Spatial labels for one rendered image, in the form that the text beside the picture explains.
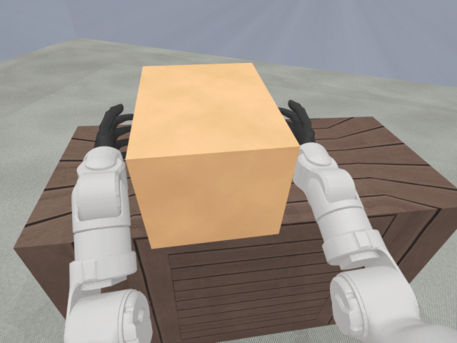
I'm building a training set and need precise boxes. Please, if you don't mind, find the carton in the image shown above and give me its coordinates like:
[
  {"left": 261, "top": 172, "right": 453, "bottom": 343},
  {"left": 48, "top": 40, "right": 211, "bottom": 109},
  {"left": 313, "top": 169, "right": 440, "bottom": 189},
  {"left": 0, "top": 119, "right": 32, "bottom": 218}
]
[{"left": 125, "top": 63, "right": 300, "bottom": 249}]

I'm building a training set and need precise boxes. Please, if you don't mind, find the left robot upper arm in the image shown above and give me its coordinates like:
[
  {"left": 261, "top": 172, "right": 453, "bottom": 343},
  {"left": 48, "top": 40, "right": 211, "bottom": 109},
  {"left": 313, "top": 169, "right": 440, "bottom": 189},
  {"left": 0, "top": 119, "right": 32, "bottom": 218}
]
[{"left": 66, "top": 289, "right": 153, "bottom": 343}]

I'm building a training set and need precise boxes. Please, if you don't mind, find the robot right forearm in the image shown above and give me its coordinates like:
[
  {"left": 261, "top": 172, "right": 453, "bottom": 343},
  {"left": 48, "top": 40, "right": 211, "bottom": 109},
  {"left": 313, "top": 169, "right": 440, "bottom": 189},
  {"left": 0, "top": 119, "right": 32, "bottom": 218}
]
[{"left": 293, "top": 142, "right": 419, "bottom": 315}]

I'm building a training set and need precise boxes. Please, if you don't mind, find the robot left forearm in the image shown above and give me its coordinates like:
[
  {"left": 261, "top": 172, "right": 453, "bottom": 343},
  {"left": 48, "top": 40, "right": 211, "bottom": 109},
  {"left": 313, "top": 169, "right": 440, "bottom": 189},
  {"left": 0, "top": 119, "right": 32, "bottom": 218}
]
[{"left": 64, "top": 146, "right": 137, "bottom": 343}]

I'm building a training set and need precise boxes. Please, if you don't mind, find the robot left hand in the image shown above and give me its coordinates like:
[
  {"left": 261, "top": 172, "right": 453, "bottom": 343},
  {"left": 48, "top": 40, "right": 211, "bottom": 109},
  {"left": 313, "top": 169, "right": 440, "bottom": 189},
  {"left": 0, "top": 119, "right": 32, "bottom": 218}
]
[{"left": 94, "top": 104, "right": 134, "bottom": 159}]

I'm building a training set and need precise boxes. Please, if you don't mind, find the pedestal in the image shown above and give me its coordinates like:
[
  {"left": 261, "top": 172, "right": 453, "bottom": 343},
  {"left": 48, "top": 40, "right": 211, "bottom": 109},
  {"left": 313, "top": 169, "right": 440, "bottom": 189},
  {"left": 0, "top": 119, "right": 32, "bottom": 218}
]
[{"left": 13, "top": 116, "right": 457, "bottom": 343}]

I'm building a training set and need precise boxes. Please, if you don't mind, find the robot right hand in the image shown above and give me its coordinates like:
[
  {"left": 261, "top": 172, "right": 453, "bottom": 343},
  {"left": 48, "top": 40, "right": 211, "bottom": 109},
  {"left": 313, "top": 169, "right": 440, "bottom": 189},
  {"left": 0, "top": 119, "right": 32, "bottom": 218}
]
[{"left": 278, "top": 100, "right": 316, "bottom": 146}]

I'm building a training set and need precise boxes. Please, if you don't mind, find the right robot upper arm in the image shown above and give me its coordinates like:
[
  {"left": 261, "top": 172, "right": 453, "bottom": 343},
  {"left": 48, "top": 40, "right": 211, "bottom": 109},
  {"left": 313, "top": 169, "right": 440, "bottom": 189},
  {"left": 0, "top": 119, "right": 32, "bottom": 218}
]
[{"left": 330, "top": 265, "right": 457, "bottom": 343}]

